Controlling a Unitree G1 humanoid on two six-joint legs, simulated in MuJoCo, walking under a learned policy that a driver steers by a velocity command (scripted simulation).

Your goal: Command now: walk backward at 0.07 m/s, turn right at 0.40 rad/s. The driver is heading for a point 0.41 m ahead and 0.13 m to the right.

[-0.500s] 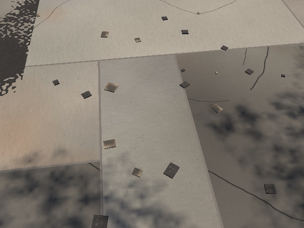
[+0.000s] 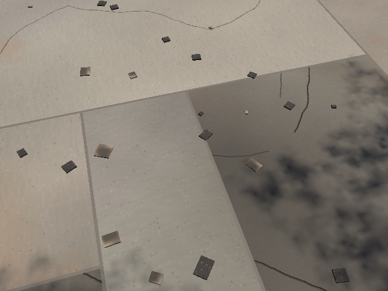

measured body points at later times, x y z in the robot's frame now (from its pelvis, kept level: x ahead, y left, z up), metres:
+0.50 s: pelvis +0.04 +0.00 +0.01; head +0.05 +0.02 +0.46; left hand +0.25 +0.23 -0.10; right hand -0.03 -0.27 -0.11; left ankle +0.03 +0.12 -0.73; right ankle +0.07 -0.10 -0.67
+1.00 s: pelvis +0.20 -0.16 +0.01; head +0.23 -0.18 +0.45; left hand +0.42 +0.01 -0.12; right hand +0.10 -0.40 -0.13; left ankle +0.25 -0.01 -0.65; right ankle +0.17 -0.21 -0.73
